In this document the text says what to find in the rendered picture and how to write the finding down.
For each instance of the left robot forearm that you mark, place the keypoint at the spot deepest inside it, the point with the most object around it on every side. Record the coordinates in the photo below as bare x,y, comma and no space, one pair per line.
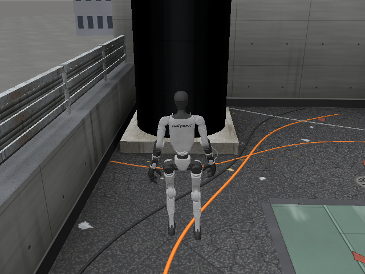
155,156

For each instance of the right robot forearm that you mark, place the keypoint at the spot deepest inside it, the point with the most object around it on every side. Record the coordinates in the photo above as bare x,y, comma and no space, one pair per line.
209,154

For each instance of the robot right upper arm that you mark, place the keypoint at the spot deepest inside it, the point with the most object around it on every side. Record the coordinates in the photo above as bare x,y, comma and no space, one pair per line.
199,120

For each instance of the right robot hand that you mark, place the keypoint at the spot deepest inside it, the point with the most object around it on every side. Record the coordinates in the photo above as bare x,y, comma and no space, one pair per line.
212,169

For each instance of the robot right shin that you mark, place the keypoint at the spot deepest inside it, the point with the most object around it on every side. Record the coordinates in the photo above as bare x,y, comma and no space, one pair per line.
197,212

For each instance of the left robot hand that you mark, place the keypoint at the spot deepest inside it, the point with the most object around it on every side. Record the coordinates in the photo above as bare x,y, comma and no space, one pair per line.
151,174

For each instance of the robot right thigh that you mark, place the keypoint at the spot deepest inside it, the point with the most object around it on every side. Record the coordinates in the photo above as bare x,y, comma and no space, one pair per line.
196,171

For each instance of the robot left upper arm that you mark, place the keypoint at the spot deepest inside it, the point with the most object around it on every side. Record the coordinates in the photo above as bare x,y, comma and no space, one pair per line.
161,131

